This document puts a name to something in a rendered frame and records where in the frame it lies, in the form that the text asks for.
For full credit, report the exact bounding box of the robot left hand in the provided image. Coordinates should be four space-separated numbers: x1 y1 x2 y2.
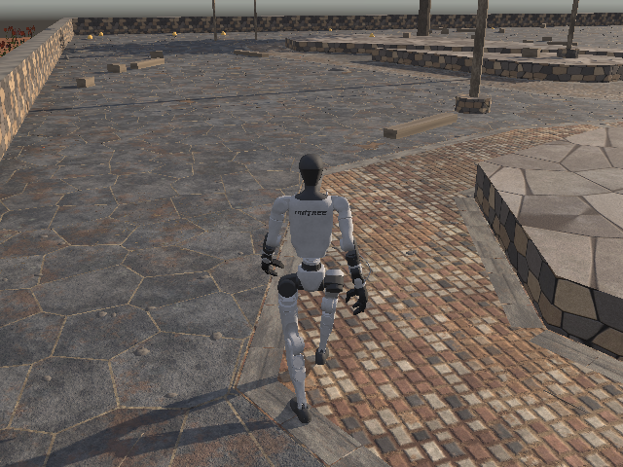
261 259 284 276

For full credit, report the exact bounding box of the left robot shin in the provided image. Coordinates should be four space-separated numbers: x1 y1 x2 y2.
285 339 307 410

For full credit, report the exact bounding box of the robot right forearm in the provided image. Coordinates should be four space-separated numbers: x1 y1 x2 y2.
346 237 366 289

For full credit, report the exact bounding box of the robot left upper arm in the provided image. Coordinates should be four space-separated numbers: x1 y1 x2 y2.
266 196 291 247

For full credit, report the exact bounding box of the robot left forearm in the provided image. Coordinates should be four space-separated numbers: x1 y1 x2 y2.
261 233 276 264

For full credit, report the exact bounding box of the robot right hand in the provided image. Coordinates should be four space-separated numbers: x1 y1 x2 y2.
346 286 368 315

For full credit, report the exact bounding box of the robot right upper arm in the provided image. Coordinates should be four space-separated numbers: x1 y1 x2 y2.
331 196 355 252

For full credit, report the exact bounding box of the robot left thigh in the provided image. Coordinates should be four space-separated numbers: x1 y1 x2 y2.
277 272 305 356

